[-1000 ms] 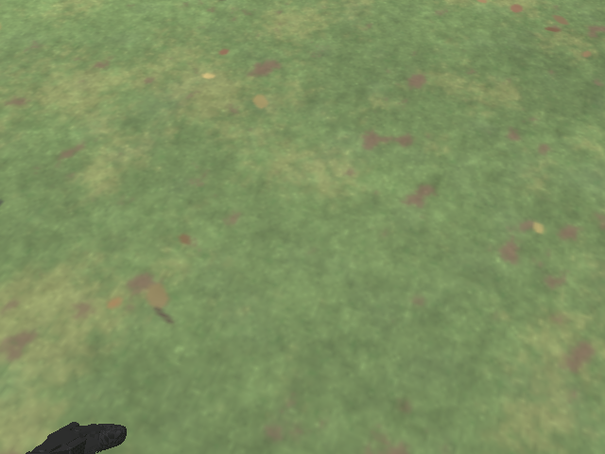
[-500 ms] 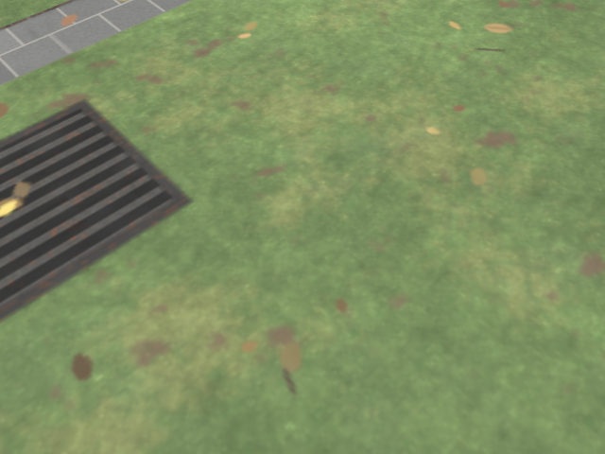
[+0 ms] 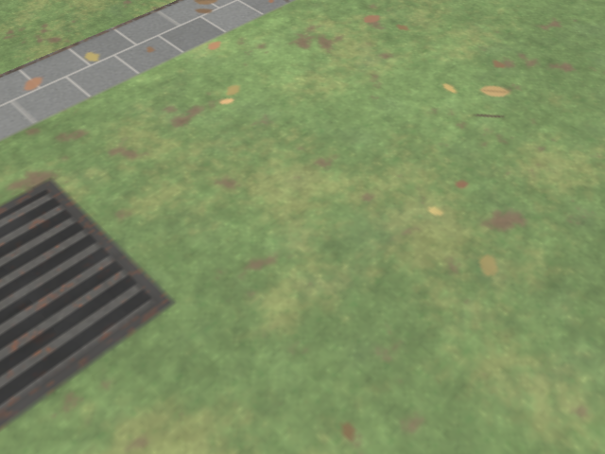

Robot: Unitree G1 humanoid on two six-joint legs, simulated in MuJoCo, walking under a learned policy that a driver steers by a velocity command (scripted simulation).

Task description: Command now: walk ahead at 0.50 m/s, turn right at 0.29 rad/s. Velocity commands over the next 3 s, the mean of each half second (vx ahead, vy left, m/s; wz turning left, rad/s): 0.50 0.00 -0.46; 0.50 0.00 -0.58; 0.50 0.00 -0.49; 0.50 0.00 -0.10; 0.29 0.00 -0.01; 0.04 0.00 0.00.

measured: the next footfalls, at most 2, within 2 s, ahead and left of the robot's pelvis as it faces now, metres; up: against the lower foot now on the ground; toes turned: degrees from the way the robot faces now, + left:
right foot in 0.22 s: +0.30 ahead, -0.14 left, +0.00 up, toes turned -9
left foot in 0.66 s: +0.62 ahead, +0.00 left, +0.00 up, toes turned -27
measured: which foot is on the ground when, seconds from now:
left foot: down 0.00-0.20, up 0.22-0.64, down 0.66-1.00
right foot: up 0.00-0.20, down 0.22-0.68, up 0.70-1.00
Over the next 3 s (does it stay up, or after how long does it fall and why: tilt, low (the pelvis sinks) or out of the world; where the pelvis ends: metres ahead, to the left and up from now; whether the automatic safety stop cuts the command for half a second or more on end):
stays up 1.16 -0.73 -0.01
